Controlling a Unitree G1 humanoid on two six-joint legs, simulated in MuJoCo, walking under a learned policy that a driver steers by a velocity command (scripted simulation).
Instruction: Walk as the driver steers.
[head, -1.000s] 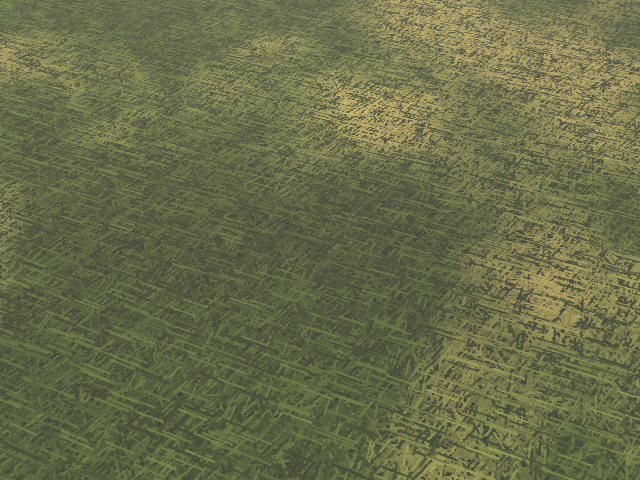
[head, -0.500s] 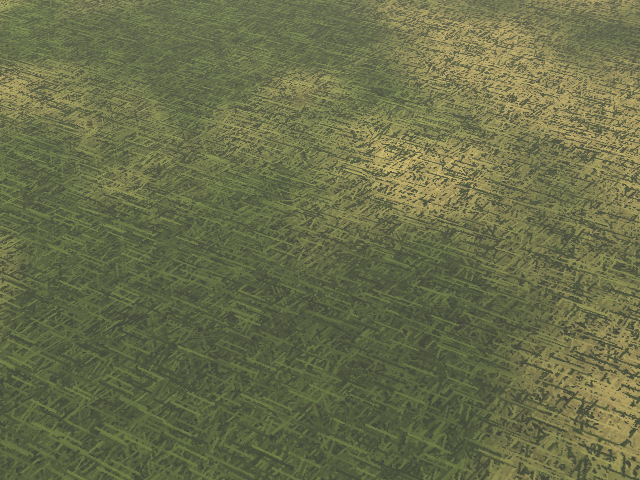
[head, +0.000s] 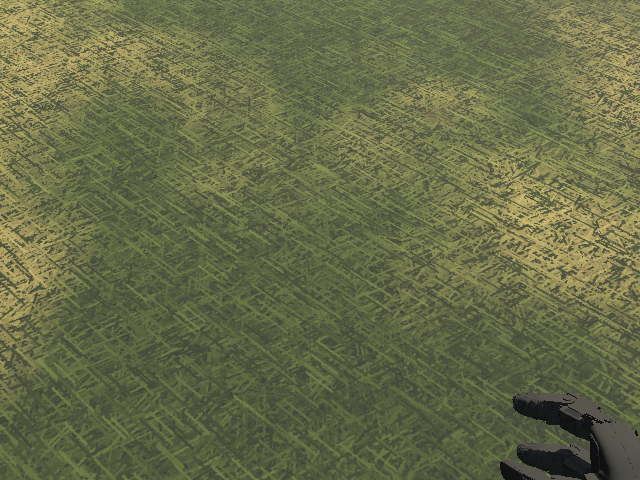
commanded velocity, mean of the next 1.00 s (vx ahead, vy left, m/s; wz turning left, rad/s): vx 0.50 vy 0.00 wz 0.01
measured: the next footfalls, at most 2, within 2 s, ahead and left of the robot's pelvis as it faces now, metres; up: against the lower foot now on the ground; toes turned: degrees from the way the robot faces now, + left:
left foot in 0.04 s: +0.20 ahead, +0.11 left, +0.00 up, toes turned +0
right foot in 0.58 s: +0.50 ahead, -0.12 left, +0.00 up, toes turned -1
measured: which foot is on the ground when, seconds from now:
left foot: up 0.00-0.02, down 0.04-0.60, up 0.62-1.00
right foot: down 0.00-0.06, up 0.08-0.56, down 0.58-1.00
